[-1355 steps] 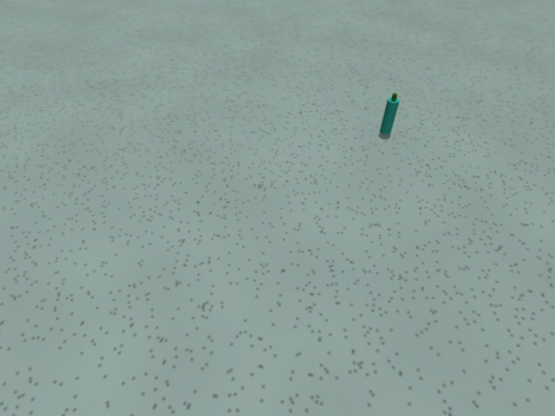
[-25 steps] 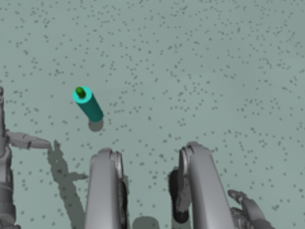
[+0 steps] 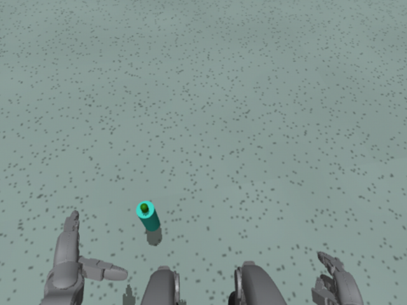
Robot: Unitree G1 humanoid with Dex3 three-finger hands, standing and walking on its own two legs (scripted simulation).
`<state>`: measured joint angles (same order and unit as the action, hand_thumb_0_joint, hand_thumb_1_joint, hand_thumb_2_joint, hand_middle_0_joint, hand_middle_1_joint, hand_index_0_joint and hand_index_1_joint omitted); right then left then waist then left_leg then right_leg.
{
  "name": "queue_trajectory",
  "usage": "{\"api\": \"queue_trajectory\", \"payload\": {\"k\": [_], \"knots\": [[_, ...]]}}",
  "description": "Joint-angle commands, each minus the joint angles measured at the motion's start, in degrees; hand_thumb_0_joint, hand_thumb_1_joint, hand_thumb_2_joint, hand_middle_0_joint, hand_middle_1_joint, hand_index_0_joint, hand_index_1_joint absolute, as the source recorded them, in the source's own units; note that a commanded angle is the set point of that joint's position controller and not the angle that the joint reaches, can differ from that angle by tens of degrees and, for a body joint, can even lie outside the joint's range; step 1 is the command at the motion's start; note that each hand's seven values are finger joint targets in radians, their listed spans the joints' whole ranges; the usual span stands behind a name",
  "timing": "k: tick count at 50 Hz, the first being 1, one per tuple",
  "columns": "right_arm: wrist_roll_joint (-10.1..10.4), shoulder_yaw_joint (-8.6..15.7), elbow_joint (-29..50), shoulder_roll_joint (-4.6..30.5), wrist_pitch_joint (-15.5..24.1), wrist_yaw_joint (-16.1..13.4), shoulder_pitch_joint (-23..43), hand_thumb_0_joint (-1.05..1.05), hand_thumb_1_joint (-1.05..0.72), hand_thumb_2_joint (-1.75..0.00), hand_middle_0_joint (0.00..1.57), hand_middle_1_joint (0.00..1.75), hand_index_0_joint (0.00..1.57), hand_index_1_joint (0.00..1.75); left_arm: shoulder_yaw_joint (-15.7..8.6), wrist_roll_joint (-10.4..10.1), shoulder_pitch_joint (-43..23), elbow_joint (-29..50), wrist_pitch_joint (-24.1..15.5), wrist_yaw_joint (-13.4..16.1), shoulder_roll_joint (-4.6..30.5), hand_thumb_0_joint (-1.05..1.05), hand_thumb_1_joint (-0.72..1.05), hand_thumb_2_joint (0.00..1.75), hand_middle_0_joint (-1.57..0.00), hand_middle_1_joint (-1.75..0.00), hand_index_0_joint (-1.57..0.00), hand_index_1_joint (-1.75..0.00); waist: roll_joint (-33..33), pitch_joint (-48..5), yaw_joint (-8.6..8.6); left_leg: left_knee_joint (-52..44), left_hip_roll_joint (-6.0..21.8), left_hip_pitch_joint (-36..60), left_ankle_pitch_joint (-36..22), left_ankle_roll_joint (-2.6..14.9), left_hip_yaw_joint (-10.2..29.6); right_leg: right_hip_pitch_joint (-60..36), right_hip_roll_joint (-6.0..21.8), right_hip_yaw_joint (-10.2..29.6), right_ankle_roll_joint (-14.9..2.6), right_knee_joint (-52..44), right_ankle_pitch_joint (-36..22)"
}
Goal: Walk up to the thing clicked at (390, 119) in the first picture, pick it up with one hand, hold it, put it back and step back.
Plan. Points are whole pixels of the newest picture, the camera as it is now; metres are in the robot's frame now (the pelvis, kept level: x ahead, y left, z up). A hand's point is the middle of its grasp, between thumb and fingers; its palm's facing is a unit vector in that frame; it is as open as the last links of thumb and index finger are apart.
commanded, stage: home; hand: left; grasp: from the side
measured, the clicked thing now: (148, 215) +0.45 +0.22 -0.52
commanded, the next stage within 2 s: stand in 1.90 s
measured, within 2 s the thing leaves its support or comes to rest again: neither
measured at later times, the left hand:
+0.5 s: hand (94, 284) +0.18 +0.19 +0.01, palm faces +0.13 -0.94 -0.30, open 17.2 cm
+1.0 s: hand (98, 285) +0.18 +0.18 +0.02, palm faces +0.11 -0.95 -0.30, open 17.3 cm
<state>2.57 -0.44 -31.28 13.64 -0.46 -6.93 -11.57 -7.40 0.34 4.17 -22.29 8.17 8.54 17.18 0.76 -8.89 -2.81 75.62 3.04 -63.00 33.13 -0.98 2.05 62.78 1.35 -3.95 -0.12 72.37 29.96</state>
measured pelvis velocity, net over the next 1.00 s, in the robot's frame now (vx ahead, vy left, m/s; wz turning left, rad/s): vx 0.01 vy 0.00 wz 0.02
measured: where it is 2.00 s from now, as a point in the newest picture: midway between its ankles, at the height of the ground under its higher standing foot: outside the picture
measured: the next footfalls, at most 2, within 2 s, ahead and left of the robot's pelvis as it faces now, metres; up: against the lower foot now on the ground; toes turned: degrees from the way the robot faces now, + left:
none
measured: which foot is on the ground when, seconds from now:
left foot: down 0.00-1.00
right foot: down 0.00-1.00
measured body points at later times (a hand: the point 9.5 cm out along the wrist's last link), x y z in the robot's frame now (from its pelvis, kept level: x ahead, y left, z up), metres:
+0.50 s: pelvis +0.02 +0.00 +0.07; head +0.04 +0.00 +0.52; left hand +0.17 +0.24 +0.04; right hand +0.20 -0.23 +0.00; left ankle +0.02 +0.13 -0.62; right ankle +0.04 -0.12 -0.62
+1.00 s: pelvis +0.01 +0.00 +0.07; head +0.03 +0.00 +0.52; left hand +0.17 +0.23 +0.04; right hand +0.17 -0.24 +0.00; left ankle +0.02 +0.13 -0.62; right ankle +0.04 -0.12 -0.62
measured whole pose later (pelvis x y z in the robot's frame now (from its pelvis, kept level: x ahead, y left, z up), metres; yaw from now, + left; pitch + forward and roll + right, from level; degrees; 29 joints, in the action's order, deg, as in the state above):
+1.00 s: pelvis +0.01 +0.00 +0.07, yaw +1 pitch +7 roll -2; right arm 0.9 -1.4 -28.9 12.1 6.9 -10.5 -16.6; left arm 0.7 -0.5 26.2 -1.2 14.3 8.0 11.7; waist 2.2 -5.6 -1.5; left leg 54.3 2.6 -34.7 26.3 -1.0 1.0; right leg 34.5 1.3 -3.8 0.1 51.6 23.6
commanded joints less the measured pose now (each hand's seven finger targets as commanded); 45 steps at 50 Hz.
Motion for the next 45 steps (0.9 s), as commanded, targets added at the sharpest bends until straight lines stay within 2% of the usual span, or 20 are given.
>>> {"api": "queue_trajectory", "payload": {"k": [1, 2, 3, 5, 6, 7, 8, 10, 12, 16, 18, 21, 24, 27, 33, 37, 39, 40, 42, 45], "knots": [[-0.21, 2.34, 7.59, 6.66, 3.33, -1.67, -1.72, 0.0, -0.9, -0.9, 0.2, 0.3, 0.2, 0.3, -0.84, -0.41, 3.94, 13.02, 0.24, 1.95, 6.99, 0.0, -0.47, 0.11, -0.07, -0.08, -0.07, -0.08, 3.86, -16.28, 0.42, -16.59, -1.8, 18.92, -17.97, 1.69, -1.13, -22.56, -1.37, 2.24, -0.72, -16.8, -16.05], [-0.08, 2.32, 7.77, 6.54, 3.48, -1.97, -1.91, 0.0, -0.9, -0.9, 0.2, 0.3, 0.2, 0.3, -1.22, -0.62, 3.88, 16.19, 0.52, 2.24, 7.78, 0.0, -0.49, 0.1, -0.07, -0.07, -0.07, -0.07, 3.81, -15.2, 1.0, -18.51, -1.79, 20.74, -17.53, 1.58, -1.0, -23.67, -1.54, 2.03, -0.72, -18.19, -15.53], [-0.13, 2.24, 7.97, 6.28, 3.63, -2.18, -1.76, 0.0, -0.9, -0.9, 0.2, 0.3, 0.2, 0.3, 0.03, -0.61, 4.64, 18.93, 0.88, 2.38, 7.4, 0.0, -0.46, 0.12, -0.08, -0.09, -0.08, -0.09, 4.88, -14.06, 1.05, -20.17, -1.89, 21.96, -16.83, 1.5, -1.23, -24.61, -1.58, 1.83, -0.73, -19.5, -14.79], [-0.12, 1.95, 8.62, 5.64, 4.1, -2.77, -1.88, 0.0, -0.9, -0.9, 0.2, 0.3, 0.2, 0.3, 1.32, -0.87, 9.2, 20.77, 2.02, 2.56, 5.61, 0.0, -0.46, 0.12, -0.08, -0.09, -0.08, -0.09, 3.97, -11.91, 0.92, -22.68, -1.88, 23.78, -16.72, 1.46, -1.1, -26.69, -1.88, 1.31, -0.69, -21.55, -14.61], [-0.26, 1.89, 9.01, 5.48, 4.39, -3.03, -1.84, 0.0, -0.9, -0.9, 0.2, 0.3, 0.2, 0.3, 2.9, -0.87, 12.21, 20.85, 2.64, 2.46, 3.77, 0.0, -0.48, 0.11, -0.07, -0.08, -0.07, -0.08, 3.0, -10.77, 0.67, -23.22, -1.93, 24.14, -16.63, 1.6, -1.19, -27.48, -1.89, 1.32, -0.58, -22.71, -14.67], [-0.27, 1.73, 9.56, 5.32, 4.64, -3.27, -1.44, 0.0, -0.9, -0.9, 0.2, 0.3, 0.2, 0.3, 3.6, -1.08, 12.27, 23.53, 2.95, 2.48, 3.45, 0.0, -0.47, 0.11, -0.07, -0.08, -0.07, -0.08, 2.6, -9.04, 0.5, -24.43, -1.94, 24.54, -15.54, 1.64, -1.16, -27.5, -2.05, 1.01, -0.56, -23.57, -13.7], [-0.4, 1.65, 10.0, 5.27, 4.99, -3.36, -1.21, 0.0, -0.9, -0.9, 0.2, 0.3, 0.2, 0.3, 4.12, -1.17, 14.77, 25.16, 3.35, 2.51, 2.68, 0.0, -0.46, 0.12, -0.08, -0.08, -0.08, -0.09, 2.82, -7.98, 1.07, -25.9, -1.78, 25.65, -15.21, 1.47, -0.89, -28.23, -2.26, 0.47, -0.65, -24.12, -13.02], [-0.48, 1.7, 10.81, 5.21, 5.47, -3.85, -0.93, 0.0, -0.9, -0.9, 0.2, 0.3, 0.2, 0.3, 4.07, -1.11, 15.24, 30.58, 3.68, 2.61, 3.7, 0.0, -0.45, 0.12, -0.08, -0.08, -0.07, -0.08, 3.13, -7.42, 1.3, -27.27, -1.76, 27.2, -15.27, 1.42, -0.7, -29.14, -2.38, 0.13, -0.57, -25.24, -12.82], [-0.66, 1.38, 11.44, 4.85, 6.1, -3.92, -0.82, 0.0, -0.9, -0.9, 0.2, 0.3, 0.2, 0.3, 5.85, -1.07, 19.17, 29.67, 4.26, 2.25, 1.39, 0.0, -0.49, 0.1, -0.07, -0.07, -0.07, -0.07, 0.86, -3.64, 0.77, -28.67, -1.68, 26.89, -14.23, 1.52, -0.42, -29.32, -2.6, -0.36, -0.43, -26.39, -11.85], [-1.03, 1.6, 12.21, 4.88, 7.14, -4.13, -0.88, 0.0, -0.9, -0.9, 0.2, 0.3, 0.2, 0.3, 5.7, -1.01, 21.68, 32.36, 4.33, 1.64, 0.8, 0.0, -0.53, 0.07, -0.05, -0.06, -0.05, -0.06, 0.24, -2.15, 0.98, -29.98, -1.84, 28.22, -14.77, 1.5, -1.03, -30.37, -2.63, -0.51, -0.43, -27.58, -12.07], [-1.22, 1.91, 12.76, 5.35, 7.79, -4.24, -0.77, 0.0, -0.9, -0.9, 0.2, 0.3, 0.2, 0.3, 5.24, -1.02, 19.36, 35.9, 4.01, 1.47, 1.73, 0.0, -0.51, 0.08, -0.05, -0.06, -0.05, -0.06, 1.05, -2.51, 0.76, -30.0, -1.86, 29.45, -16.49, 1.4, -1.22, -31.17, -2.53, -0.41, -0.42, -27.72, -13.61], [-1.7, 1.61, 11.76, 4.76, 8.57, -4.12, -1.44, 0.0, -0.9, -0.9, 0.2, 0.3, 0.2, 0.3, 5.67, -0.66, 21.17, 30.66, 4.15, 0.82, -0.07, 0.0, -0.52, 0.07, -0.05, -0.06, -0.05, -0.06, -0.41, -0.86, 0.03, -29.64, -2.0, 29.06, -16.49, 1.5, -1.13, -30.84, -2.47, -0.26, -0.36, -27.94, -13.68], [-1.85, 1.91, 12.19, 5.28, 9.16, -4.25, -0.9, 0.0, -0.9, -0.9, 0.2, 0.3, 0.2, 0.3, 4.65, -0.5, 18.07, 34.72, 3.53, 0.82, 1.67, 0.0, -0.52, 0.07, -0.05, -0.06, -0.05, -0.06, 0.76, -2.85, 0.72, -29.89, -2.47, 30.46, -15.85, 1.52, -1.73, -31.98, -2.02, 0.28, -0.31, -28.74, -13.25], [-1.88, 1.32, 12.5, 4.63, 9.98, -4.29, -0.09, 0.0, -0.9, -0.9, 0.2, 0.3, 0.2, 0.3, 5.59, -0.72, 18.64, 33.99, 3.8, 0.49, 0.39, 0.0, -0.5, 0.09, -0.05, -0.06, -0.05, -0.06, 0.16, -1.96, 0.89, -30.05, -2.83, 30.39, -14.09, 1.67, -2.09, -32.57, -1.72, 0.6, -0.06, -30.1, -11.87], [-1.84, 1.27, 11.98, 4.66, 10.43, -4.19, 0.12, 0.0, -0.9, -0.9, 0.2, 0.3, 0.2, 0.3, 4.52, -0.76, 20.49, 32.85, 3.84, 0.57, 0.7, 0.0, -0.51, 0.08, -0.05, -0.06, -0.05, -0.06, 0.65, -2.11, 1.55, -30.26, -2.94, 30.32, -15.21, 1.56, -2.0, -33.4, -1.82, 0.34, -0.19, -30.15, -13.13], [-1.85, 1.36, 11.88, 4.84, 10.37, -4.06, -0.12, 0.0, -0.9, -0.9, 0.2, 0.3, 0.2, 0.3, 4.84, -0.71, 20.47, 33.59, 3.56, 0.44, 0.66, 0.0, -0.53, 0.07, -0.05, -0.06, -0.05, -0.06, 1.9, -2.43, 1.62, -30.75, -2.77, 30.55, -14.91, 1.39, -1.82, -33.18, -2.0, 0.24, -0.43, -29.82, -12.62], [-1.93, 1.6, 11.66, 4.99, 10.45, -4.14, -0.41, 0.0, -0.9, -0.9, 0.2, 0.3, 0.2, 0.3, 4.92, -0.63, 21.96, 31.93, 3.76, 0.32, 0.37, 0.0, -0.53, 0.07, -0.05, -0.06, -0.05, -0.06, 0.98, -3.07, 1.57, -30.58, -2.53, 30.99, -17.17, 1.32, -1.51, -33.56, -2.27, -0.06, -0.47, -29.24, -14.42], [-1.81, 1.6, 11.8, 5.04, 10.6, -4.11, -0.23, 0.0, -0.9, -0.9, 0.2, 0.3, 0.2, 0.3, 5.41, -0.71, 20.35, 32.52, 3.58, 0.35, 0.0, 0.0, -0.52, 0.07, -0.05, -0.06, -0.05, -0.06, 0.45, -2.0, 1.09, -30.73, -2.5, 30.93, -16.41, 1.39, -1.63, -33.15, -2.21, 0.03, -0.38, -29.51, -13.89], [-1.92, 1.72, 11.86, 5.08, 10.54, -4.24, -0.35, 0.0, -0.9, -0.9, 0.2, 0.3, 0.2, 0.3, 4.38, -0.61, 21.0, 32.26, 3.48, 0.42, 1.11, 0.0, -0.54, 0.06, -0.05, -0.06, -0.05, -0.06, 0.63, -2.97, 1.5, -30.27, -2.76, 30.58, -16.93, 1.47, -1.79, -33.65, -2.12, 0.11, -0.27, -29.65, -14.54], [-1.93, 1.61, 11.87, 5.05, 10.72, -4.08, -0.26, 0.0, -0.9, -0.9, 0.2, 0.3, 0.2, 0.3, 5.15, -0.63, 20.27, 32.29, 3.39, 0.19, 0.53, 0.0, -0.52, 0.08, -0.05, -0.06, -0.05, -0.06, 0.66, -2.26, 1.19, -30.7, -2.65, 30.54, -15.64, 1.46, -1.56, -33.13, -2.17, 0.05, -0.33, -29.73, -13.25]]}}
